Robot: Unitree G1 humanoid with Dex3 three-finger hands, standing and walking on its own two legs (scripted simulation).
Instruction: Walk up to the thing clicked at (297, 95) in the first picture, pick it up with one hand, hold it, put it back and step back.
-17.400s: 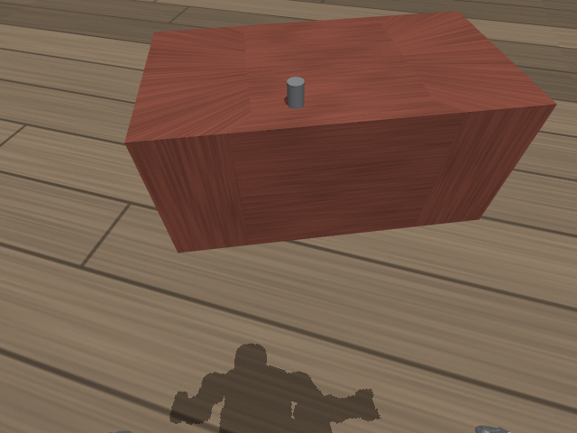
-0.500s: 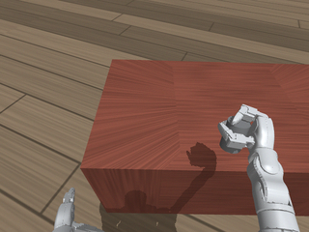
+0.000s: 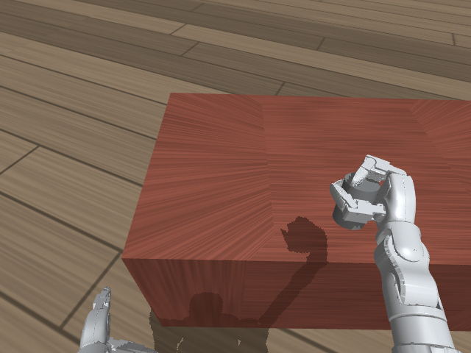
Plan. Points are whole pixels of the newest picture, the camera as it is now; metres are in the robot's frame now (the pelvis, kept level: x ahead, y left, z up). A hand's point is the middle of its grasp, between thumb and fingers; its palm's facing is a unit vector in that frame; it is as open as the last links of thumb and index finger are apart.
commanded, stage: hold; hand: right
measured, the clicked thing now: (354, 201) +0.33 -0.18 +0.10
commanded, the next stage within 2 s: crouch in 0.22 s
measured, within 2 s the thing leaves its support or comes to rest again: neither
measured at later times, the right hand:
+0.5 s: hand (352, 190) +0.34 -0.17 +0.11, palm faces +0.19 +0.98 +0.01, open 5.1 cm
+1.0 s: hand (343, 182) +0.42 -0.20 +0.04, palm faces +0.21 +0.98 +0.03, open 5.1 cm
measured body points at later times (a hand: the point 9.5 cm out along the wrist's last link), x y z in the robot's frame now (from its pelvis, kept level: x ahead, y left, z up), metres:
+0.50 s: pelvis +0.00 +0.00 +0.00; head -0.01 +0.01 +0.45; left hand +0.17 +0.26 -0.08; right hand +0.32 -0.22 +0.12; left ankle -0.03 +0.12 -0.74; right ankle +0.04 -0.14 -0.74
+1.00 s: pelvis -0.01 -0.01 -0.02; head +0.05 -0.03 +0.43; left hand +0.13 +0.26 -0.09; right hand +0.40 -0.25 +0.04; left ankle -0.03 +0.12 -0.74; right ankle +0.04 -0.14 -0.74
